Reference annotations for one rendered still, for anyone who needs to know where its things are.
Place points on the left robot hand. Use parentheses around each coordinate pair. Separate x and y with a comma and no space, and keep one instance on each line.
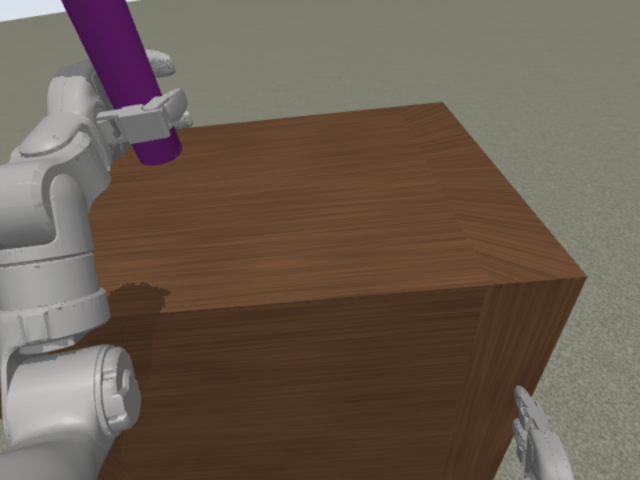
(76,88)

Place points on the left robot arm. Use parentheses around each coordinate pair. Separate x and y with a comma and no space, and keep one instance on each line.
(60,412)

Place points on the can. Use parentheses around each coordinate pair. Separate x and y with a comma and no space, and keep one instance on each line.
(111,40)

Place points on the right robot hand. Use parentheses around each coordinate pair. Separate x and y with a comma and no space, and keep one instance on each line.
(539,450)

